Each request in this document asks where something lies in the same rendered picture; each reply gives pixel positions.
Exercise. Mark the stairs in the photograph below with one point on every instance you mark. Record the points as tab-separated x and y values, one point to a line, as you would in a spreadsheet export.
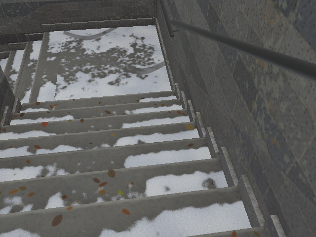
20	68
115	166

